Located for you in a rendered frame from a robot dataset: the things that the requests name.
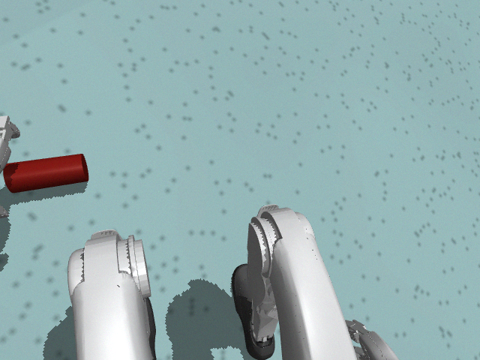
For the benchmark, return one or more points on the can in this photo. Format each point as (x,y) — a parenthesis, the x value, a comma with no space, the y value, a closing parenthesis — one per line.
(45,173)

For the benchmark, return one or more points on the right robot hand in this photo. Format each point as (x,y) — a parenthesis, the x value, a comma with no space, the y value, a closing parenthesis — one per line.
(373,347)

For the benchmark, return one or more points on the right robot foot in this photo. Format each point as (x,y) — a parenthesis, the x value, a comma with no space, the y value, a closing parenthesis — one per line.
(243,301)

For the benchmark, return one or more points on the left robot hand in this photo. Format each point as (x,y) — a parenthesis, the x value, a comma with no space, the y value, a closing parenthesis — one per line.
(8,131)

